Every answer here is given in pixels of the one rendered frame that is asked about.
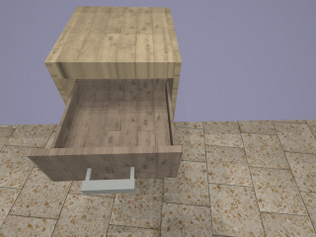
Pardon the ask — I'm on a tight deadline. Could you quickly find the handle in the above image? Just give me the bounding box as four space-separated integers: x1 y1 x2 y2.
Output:
81 167 135 195

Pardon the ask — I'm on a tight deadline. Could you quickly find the cabinet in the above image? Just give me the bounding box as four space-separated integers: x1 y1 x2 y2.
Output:
44 6 182 120

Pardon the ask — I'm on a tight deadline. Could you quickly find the drawer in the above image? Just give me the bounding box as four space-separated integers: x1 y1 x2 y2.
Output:
27 78 183 182

